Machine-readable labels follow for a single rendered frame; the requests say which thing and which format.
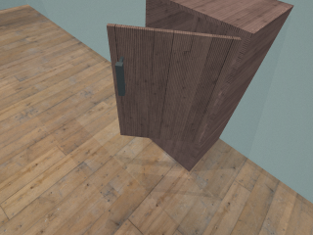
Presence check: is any handle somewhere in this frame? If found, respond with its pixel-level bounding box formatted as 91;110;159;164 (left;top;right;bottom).
115;56;126;96

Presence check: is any cupboard door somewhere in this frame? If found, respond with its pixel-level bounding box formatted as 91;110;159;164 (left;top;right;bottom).
107;23;242;143

